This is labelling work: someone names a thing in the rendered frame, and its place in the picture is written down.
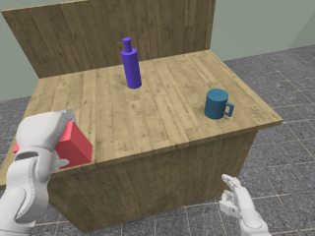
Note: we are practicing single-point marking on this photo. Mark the robot right hand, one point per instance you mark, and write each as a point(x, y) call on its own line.
point(234, 203)

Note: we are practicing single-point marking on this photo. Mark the robot left forearm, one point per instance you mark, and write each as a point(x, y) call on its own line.
point(26, 197)

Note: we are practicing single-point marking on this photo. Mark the robot left hand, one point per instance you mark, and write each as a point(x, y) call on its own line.
point(44, 130)

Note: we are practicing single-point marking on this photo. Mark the sponge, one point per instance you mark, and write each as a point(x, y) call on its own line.
point(73, 146)

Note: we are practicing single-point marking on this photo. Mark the table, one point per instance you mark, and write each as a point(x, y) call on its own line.
point(154, 149)

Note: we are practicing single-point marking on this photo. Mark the robot right forearm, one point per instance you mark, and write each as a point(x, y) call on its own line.
point(251, 223)

